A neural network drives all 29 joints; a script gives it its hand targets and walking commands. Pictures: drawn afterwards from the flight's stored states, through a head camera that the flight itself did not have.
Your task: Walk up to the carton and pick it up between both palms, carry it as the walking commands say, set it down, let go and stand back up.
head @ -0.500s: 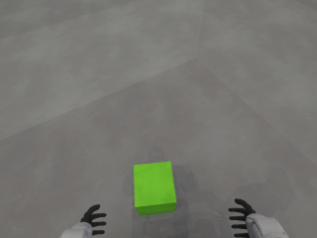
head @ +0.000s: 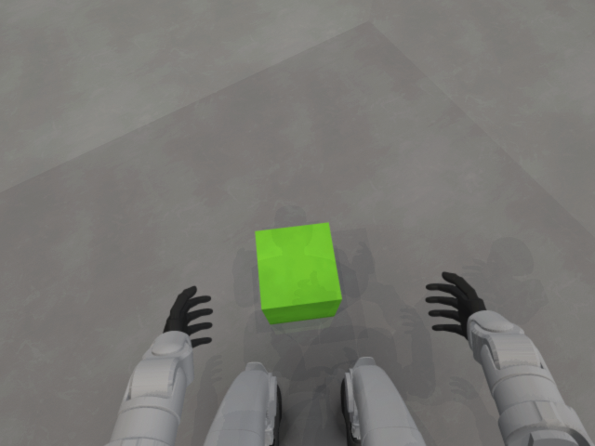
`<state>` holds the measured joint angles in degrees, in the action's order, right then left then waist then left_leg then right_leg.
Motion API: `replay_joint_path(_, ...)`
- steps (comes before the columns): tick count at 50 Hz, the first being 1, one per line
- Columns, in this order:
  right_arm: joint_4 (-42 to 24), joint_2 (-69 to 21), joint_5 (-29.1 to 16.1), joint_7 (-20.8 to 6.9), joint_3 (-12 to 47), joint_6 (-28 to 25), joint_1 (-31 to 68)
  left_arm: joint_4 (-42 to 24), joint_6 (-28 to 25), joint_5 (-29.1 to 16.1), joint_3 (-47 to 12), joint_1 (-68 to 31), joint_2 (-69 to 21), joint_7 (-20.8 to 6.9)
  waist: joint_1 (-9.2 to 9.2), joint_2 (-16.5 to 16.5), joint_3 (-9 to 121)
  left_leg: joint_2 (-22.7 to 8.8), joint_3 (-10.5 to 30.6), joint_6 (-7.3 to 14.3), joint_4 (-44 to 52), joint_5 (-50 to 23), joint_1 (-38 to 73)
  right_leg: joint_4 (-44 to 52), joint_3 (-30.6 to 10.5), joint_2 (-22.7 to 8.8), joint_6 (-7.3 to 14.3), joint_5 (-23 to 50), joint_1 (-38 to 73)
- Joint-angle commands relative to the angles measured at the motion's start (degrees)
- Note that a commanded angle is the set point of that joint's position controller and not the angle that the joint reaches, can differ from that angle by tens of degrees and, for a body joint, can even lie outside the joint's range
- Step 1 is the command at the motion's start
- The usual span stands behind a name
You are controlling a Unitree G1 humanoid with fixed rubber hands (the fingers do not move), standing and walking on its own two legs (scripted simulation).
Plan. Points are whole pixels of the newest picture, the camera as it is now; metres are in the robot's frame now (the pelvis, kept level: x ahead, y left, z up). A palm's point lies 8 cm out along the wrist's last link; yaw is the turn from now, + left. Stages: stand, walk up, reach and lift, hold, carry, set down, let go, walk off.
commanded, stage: reach and lift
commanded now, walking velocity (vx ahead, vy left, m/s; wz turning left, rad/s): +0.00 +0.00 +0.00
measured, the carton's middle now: (297, 276) +0.48 +0.03 -0.58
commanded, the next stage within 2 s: none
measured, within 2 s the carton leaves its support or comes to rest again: neither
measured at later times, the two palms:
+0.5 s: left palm (195, 250) +0.40 +0.19 -0.13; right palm (418, 229) +0.43 -0.19 -0.13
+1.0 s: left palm (201, 222) +0.47 +0.20 -0.17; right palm (401, 203) +0.50 -0.18 -0.17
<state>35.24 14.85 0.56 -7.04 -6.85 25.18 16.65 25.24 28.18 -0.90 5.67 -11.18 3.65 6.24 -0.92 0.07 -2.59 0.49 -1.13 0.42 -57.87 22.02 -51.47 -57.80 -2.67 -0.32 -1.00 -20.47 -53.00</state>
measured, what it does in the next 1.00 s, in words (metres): lowers itself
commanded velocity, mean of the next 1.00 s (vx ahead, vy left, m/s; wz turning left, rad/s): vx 0.00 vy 0.00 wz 0.00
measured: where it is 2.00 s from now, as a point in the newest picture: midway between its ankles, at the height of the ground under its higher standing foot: (312, 433)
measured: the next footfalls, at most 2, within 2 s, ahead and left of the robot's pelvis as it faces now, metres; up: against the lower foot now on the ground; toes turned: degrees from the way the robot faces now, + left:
none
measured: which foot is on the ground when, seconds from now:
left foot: down 0.00-1.00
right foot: down 0.00-1.00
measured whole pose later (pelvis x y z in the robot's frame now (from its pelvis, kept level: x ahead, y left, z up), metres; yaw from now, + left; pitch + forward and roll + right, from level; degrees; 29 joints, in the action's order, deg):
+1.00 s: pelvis +0.01 -0.01 -0.05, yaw +1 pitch +48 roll +0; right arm 51.5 12.8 4.9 -0.5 -19.4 4.4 58.9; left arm 44.9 4.5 3.6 20.9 -55.0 7.2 2.9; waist -2.1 -1.1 6.2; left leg 1.2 1.6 -1.0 -62.9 19.6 -90.9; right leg -62.4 -2.5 1.0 -1.1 -18.2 -91.7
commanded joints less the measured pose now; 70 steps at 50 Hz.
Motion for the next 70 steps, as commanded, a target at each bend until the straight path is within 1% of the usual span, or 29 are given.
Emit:
replay_joint_path(1, -2.5, 6.7, -0.1, 0.5, -2.2, -0.1, 15.2, -3.4, 0.0, -0.2, 2.2, -13.6, 2.8, 0.7, -0.32, -1.2, 21.7, 0.7, 0.8, -1.8, 9.5, 4.9, 11.6, 7.2, 4.2, 2.4, 2.6, -5.7, 6.6)
replay_joint_path(4, 0.5, 6.2, 0.3, 1.4, -2.8, -0.2, 20.4, 0.1, -0.3, 0.1, 3.8, -18.7, 3.2, 0.9, -0.77, -1.8, 23.3, 1.0, 0.5, -1.9, 8.2, 4.2, 9.7, 6.7, 3.9, 2.7, 2.2, -5.2, 6.1)
replay_joint_path(7, 3.0, 5.3, 0.7, 2.7, -3.3, -1.4, 25.0, 2.9, -2.0, 0.6, 5.6, -23.0, 4.0, 0.7, -1.16, -2.3, 26.3, 1.4, 0.0, -2.2, 6.8, 2.2, 7.0, 6.1, 3.6, 3.0, 1.8, -3.2, 6.4)
replay_joint_path(13, 5.4, 2.9, 0.3, 6.2, -3.9, -5.5, 33.9, 6.3, -7.7, 1.3, 8.1, -31.8, 6.7, -0.5, -1.48, -3.0, 36.2, 2.3, -1.4, -2.6, 3.5, -2.8, -0.1, 4.2, 2.7, 3.4, 0.7, 3.6, 8.9)
replay_joint_path(19, 8.1, 1.2, 0.1, 9.6, -4.5, -9.6, 41.4, 11.6, -13.0, 0.8, 9.3, -39.9, 9.4, -1.8, -1.67, -3.0, 44.3, 3.3, -2.9, -3.2, 0.9, -5.8, -7.8, 1.9, 2.3, 3.4, -0.2, 8.5, 10.3)
replay_joint_path(25, 10.5, 0.9, 0.2, 11.6, -5.3, -14.1, 48.2, 16.5, -18.4, -0.6, 10.2, -47.1, 11.7, -2.1, -2.27, -3.6, 50.0, 4.1, -3.1, -3.2, -0.1, -9.4, -13.7, 0.0, 1.8, 3.4, -0.8, 14.3, 10.3)
replay_joint_path(29, 12.3, 0.9, 0.4, 11.8, -6.0, -16.9, 51.9, 18.6, -21.7, -0.9, 11.1, -51.2, 12.5, -2.6, -2.74, -3.9, 53.9, 4.3, -2.8, -3.3, -0.3, -12.6, -16.1, -1.4, 1.4, 3.5, -1.0, 18.5, 9.3)
replay_joint_path(35, 13.4, 2.9, 1.4, 10.9, -8.1, -19.7, 56.4, 18.2, -24.2, -0.2, 12.8, -56.1, 12.7, -2.6, -2.32, -3.4, 59.0, 4.3, -2.1, -3.5, -0.5, -18.2, -15.0, -2.7, 1.5, 4.1, -1.2, 23.3, 6.1)
replay_joint_path(38, 12.4, 3.5, 2.3, 9.9, -9.6, -20.4, 56.0, 16.5, -24.5, 0.9, 13.6, -56.0, 11.6, -2.7, -1.8, -2.7, 62.9, 4.2, -1.6, -3.6, -0.5, -23.1, -11.6, -3.0, 2.0, 4.4, -0.8, 27.1, 5.1)
replay_joint_path(41, 10.8, 3.8, 3.4, 8.6, -11.2, -20.9, 54.5, 14.5, -24.5, 2.3, 14.2, -54.9, 10.4, -2.9, -1.72, -1.8, 65.4, 3.9, -1.1, -3.8, -0.7, -28.4, -8.2, -2.9, 2.5, 4.6, -0.5, 30.0, 2.6)
replay_joint_path(45, 9.9, 3.0, 3.9, 6.9, -12.2, -21.4, 52.7, 13.2, -24.4, 4.0, 14.8, -53.3, 8.4, -3.3, -2.12, -1.1, 64.2, 3.5, -0.6, -3.8, -1.5, -32.1, -7.2, -3.0, 3.0, 4.7, -0.3, 29.9, -3.6)
replay_joint_path(48, 10.8, 2.3, 4.4, 6.2, -12.8, -21.9, 52.3, 14.1, -24.6, 4.8, 15.3, -52.8, 7.0, -3.4, -2.0, -1.0, 60.8, 3.2, -0.3, -3.9, -3.4, -31.2, -10.2, -4.3, 3.2, 4.8, -0.2, 27.2, -9.7)
replay_joint_path(50, 11.7, 2.3, 4.7, 6.2, -13.0, -22.1, 53.1, 15.0, -24.8, 5.2, 15.6, -53.6, 6.8, -3.3, -1.78, -1.1, 58.9, 3.2, -0.2, -4.0, -5.4, -28.8, -13.3, -6.2, 3.2, 4.9, -0.3, 24.3, -13.4)
replay_joint_path(56, 13.0, 3.4, 4.5, 7.4, -12.5, -21.7, 57.7, 16.9, -24.7, 4.6, 15.7, -56.9, 8.2, -2.0, -1.86, -2.0, 59.3, 3.6, -0.9, -4.3, -13.2, -20.2, -21.5, -14.8, 3.8, 5.2, -0.9, 16.8, -20.0)
replay_joint_path(60, 13.1, 4.8, 2.6, 8.8, -10.5, -20.9, 60.1, 16.9, -24.1, 2.6, 14.4, -59.0, 10.2, -0.9, -1.87, -3.0, 63.1, 4.0, -1.7, -4.4, -18.9, -16.5, -25.2, -20.5, 4.6, 5.2, -1.5, 14.2, -22.1)
replay_joint_path(65, 11.5, 6.6, -0.4, 10.4, -8.1, -19.9, 62.7, 15.8, -23.3, -0.5, 11.8, -62.0, 12.3, -0.2, -1.56, -3.4, 68.0, 4.2, -2.4, -4.5, -25.4, -14.6, -28.5, -26.6, 5.3, 5.0, -1.6, 13.0, -23.6)
replay_joint_path(70, 10.8, 7.9, -3.3, 11.7, -5.8, -19.2, 65.6, 15.7, -22.7, -3.0, 9.6, -65.3, 14.4, 0.3, -1.97, -3.6, 69.4, 4.0, -3.3, -4.4, -30.7, -11.7, -33.4, -31.5, 5.3, 4.8, -1.5, 11.0, -24.8)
